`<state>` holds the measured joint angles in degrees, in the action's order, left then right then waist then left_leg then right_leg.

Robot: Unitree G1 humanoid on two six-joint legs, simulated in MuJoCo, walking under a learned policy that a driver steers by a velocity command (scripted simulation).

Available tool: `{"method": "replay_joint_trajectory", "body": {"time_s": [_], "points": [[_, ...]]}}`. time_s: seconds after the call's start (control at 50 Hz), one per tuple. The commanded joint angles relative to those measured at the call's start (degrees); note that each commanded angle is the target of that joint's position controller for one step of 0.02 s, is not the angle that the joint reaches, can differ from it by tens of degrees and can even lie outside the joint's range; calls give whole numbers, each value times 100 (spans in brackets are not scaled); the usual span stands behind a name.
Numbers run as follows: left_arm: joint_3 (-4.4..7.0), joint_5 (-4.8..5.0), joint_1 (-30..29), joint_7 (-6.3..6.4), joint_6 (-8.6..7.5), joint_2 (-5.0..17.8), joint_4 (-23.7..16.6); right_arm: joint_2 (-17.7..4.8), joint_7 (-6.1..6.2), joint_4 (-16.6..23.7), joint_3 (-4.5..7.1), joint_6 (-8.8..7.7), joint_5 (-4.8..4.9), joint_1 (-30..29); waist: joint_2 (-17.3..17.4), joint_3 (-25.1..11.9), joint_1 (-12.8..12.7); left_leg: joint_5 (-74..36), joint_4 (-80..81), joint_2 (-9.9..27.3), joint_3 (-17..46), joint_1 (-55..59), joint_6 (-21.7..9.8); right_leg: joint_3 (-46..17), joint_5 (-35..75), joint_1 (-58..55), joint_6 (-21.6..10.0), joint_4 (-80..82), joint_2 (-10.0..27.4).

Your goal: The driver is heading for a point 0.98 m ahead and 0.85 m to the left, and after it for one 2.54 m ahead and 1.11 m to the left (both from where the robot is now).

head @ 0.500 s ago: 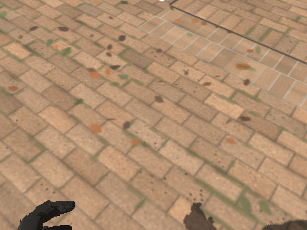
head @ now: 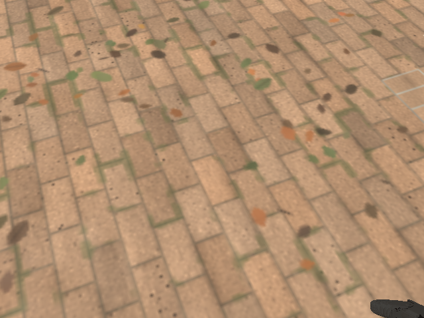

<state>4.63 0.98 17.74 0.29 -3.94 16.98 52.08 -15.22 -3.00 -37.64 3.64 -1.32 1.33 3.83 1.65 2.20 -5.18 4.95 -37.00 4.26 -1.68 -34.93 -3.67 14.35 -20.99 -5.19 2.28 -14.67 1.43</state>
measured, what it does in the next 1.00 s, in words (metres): walks ahead, turning left: left foot, then right foot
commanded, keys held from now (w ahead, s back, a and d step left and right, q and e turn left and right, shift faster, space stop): w+q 1.00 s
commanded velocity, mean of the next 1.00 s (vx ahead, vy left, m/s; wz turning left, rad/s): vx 0.50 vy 0.00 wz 0.60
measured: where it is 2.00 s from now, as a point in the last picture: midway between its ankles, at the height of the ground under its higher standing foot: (99, 183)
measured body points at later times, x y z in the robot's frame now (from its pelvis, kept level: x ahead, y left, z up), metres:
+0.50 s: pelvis +0.29 +0.03 +0.00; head +0.32 +0.05 +0.45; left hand +0.46 +0.32 -0.07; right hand +0.41 -0.25 -0.10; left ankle +0.15 +0.11 -0.73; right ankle +0.48 -0.06 -0.71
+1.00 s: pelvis +0.53 +0.12 +0.00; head +0.56 +0.15 +0.45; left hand +0.37 +0.37 -0.12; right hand +0.85 +0.06 -0.07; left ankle +0.59 +0.32 -0.70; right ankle +0.48 -0.06 -0.73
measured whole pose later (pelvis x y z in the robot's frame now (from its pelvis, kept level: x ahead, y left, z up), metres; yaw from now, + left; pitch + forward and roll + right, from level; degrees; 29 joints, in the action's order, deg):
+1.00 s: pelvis +0.53 +0.12 +0.00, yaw +35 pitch +2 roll -2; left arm 4.5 0.9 18.8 0.0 -3.8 17.7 48.8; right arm -15.8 -2.9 -34.3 3.5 -1.0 1.4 4.7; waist 1.6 2.6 -5.6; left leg 4.1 -38.1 4.3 -0.9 -35.7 -2.7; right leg 13.9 -20.7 -4.8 2.0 -14.9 1.4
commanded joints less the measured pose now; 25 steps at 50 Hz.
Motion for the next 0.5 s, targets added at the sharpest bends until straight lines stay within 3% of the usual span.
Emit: {"method": "replay_joint_trajectory", "body": {"time_s": [0.02,0.04,0.06,0.08,0.1,0.12,0.14,0.16,0.18,0.24,0.3,0.36,0.44,0.48,0.5], "points": [[280,77,-223,74,72,1257,-328,-742,-26,392,289,-40,-8,428,-761,-388,718,672,201,-594,-524,1075,-365,-244,5999,-9,-785,-1341,1463],[239,75,-268,101,97,1177,-357,-1057,36,116,479,-22,8,1421,-607,-896,1241,282,577,-814,-499,2547,-592,-92,5837,588,-594,-2595,1252],[97,-132,-119,94,50,809,-494,-1596,177,-57,656,38,23,2237,306,-1455,1450,121,598,176,1055,4371,-982,-80,3280,2241,-323,-4492,959],[-124,-222,246,-2,-151,151,-834,-2025,160,77,638,-44,28,1909,1380,-2078,733,1262,1405,1402,4364,5797,-2033,-1010,-1406,4506,-83,-6137,-226],[-23,27,-503,-80,-350,704,-909,-1493,118,149,491,-119,-8,2093,603,-2195,1237,1509,1935,1472,4614,5797,-1895,-1920,-1240,5114,-191,-6533,-59],[8,164,-864,-109,-439,817,-1059,-1247,105,91,410,-189,-38,1885,441,-1392,1184,1015,1976,1298,3760,5192,-1656,-1843,-678,5446,-305,-6319,160],[-12,65,-849,-69,-470,748,-1003,-1099,111,133,357,-217,-16,1519,-28,-980,912,473,1979,1030,3096,4323,-1465,-1850,-201,5132,-327,-5833,399],[29,-72,-792,-32,-447,781,-948,-948,127,215,305,-214,-52,1134,-69,-703,669,-80,2059,826,2619,3541,-1343,-1849,68,4707,-271,-5372,548],[60,-99,-656,-42,-369,810,-928,-835,150,311,254,-216,-118,921,46,-614,479,-403,2202,688,2390,3048,-1309,-1892,239,4334,-229,-5175,643],[39,-182,-676,-32,-196,608,-1017,-931,234,294,275,-260,-88,936,55,-484,359,-1019,2435,505,1977,2355,-1385,-1758,647,4074,28,-4512,557],[-37,-202,-1319,-30,-176,422,-1238,-1042,342,182,310,-246,-58,1197,112,-279,562,-899,2436,236,1627,2130,-1184,-1716,1733,4095,175,-3285,368],[-103,-138,-1919,-104,-223,311,-1415,-1074,384,70,322,-203,-21,1458,260,-182,821,-317,2333,73,1562,1994,-947,-1668,2597,3654,156,-2106,70],[-38,-59,-2173,-194,-301,546,-1588,-1030,406,-82,317,-152,26,1759,376,-163,884,83,1849,327,2155,2489,-833,-1862,2421,3431,6,-1479,-64],[24,-49,-1966,-210,-347,669,-1579,-1033,428,-85,327,-112,12,1713,553,-196,744,-39,1501,432,2466,2726,-744,-1871,1862,3168,-141,-1368,-95],[66,-53,-1636,-198,-373,711,-1503,-987,429,-64,314,-87,9,1636,630,-284,557,-203,1257,357,2515,2731,-661,-1773,1747,2740,-249,-1200,-137]]}}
